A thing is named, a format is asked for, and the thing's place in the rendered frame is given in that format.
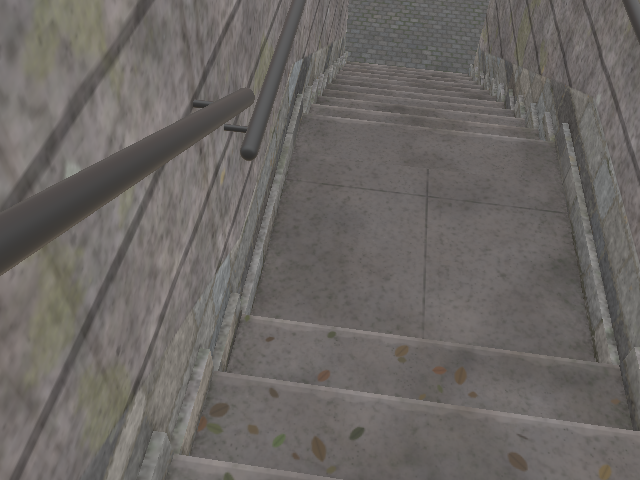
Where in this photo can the stairs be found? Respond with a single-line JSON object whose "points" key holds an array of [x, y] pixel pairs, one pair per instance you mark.
{"points": [[418, 97], [303, 401]]}

